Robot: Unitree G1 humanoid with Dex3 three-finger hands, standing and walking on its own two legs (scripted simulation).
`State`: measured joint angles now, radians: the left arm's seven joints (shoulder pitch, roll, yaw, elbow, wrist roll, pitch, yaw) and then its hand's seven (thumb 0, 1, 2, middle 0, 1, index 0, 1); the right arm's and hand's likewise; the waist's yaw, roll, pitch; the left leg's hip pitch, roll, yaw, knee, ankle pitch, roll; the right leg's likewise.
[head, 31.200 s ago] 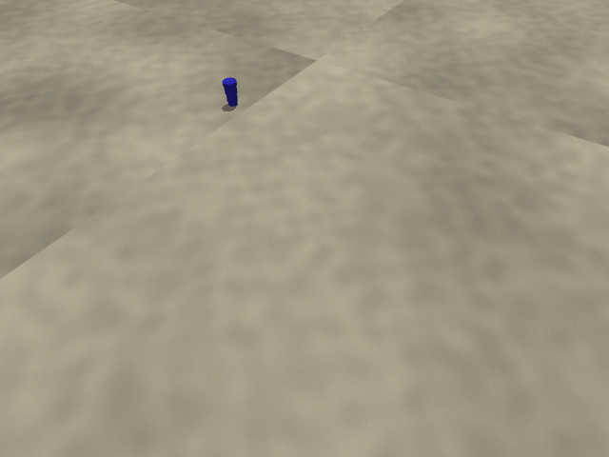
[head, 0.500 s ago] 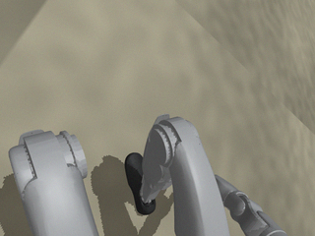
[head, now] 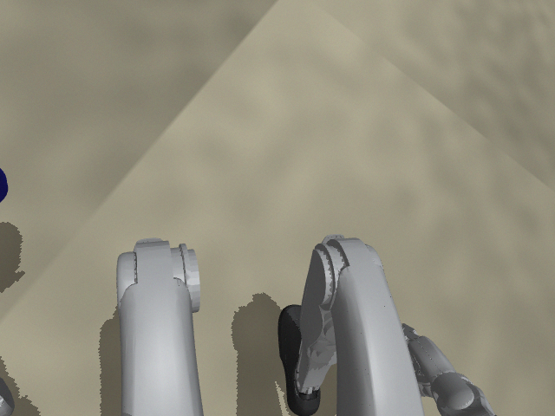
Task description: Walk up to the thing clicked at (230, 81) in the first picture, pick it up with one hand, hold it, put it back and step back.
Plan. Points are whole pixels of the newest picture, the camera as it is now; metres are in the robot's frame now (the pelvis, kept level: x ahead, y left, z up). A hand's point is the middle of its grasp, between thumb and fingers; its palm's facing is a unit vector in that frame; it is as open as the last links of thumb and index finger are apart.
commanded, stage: hold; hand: left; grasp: from the side
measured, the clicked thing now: out of the picture +0.38 +0.40 -0.10
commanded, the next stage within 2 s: none
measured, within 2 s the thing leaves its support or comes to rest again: neither
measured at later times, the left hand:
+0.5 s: hand out of the picture +0.34 +0.35 +0.17, palm faces +0.53 -0.85 -0.02, open 11.4 cm
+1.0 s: hand out of the picture +0.35 +0.30 +0.34, palm faces +0.52 -0.85 -0.06, open 11.4 cm
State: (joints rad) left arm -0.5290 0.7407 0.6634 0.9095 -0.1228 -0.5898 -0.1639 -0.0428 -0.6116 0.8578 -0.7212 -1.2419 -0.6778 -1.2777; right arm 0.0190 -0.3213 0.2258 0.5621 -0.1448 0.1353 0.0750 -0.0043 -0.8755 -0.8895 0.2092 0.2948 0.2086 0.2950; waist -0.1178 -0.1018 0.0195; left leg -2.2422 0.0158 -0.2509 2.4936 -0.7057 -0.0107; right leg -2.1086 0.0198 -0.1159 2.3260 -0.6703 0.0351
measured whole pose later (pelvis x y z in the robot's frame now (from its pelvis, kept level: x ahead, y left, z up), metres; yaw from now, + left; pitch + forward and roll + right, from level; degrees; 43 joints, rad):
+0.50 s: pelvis +0.02 -0.02 +0.16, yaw +7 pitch +32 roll -6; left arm -0.22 0.38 0.54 0.29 -0.29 -0.25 -0.12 -0.03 -0.61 0.84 -0.75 -1.19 -0.72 -1.21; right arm 0.08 -0.26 0.02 0.56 0.04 0.03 -0.05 0.00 -0.89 -0.89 0.21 0.29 0.21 0.30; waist -0.03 0.00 -0.17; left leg -1.83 0.05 -0.13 1.95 -0.69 -0.03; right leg -1.77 -0.02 -0.06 1.88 -0.67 0.03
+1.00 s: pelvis +0.06 -0.01 +0.32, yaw +10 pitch +20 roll -4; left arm -0.08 0.26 0.34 0.31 -0.16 -0.29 0.04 -0.03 -0.61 0.84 -0.75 -1.20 -0.71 -1.22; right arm 0.20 -0.21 0.00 0.62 0.00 -0.04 -0.07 0.00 -0.89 -0.89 0.21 0.30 0.21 0.30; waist -0.04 0.01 -0.14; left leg -1.14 0.06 -0.07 1.37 -0.57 -0.02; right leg -1.09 -0.02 -0.05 1.30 -0.56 0.03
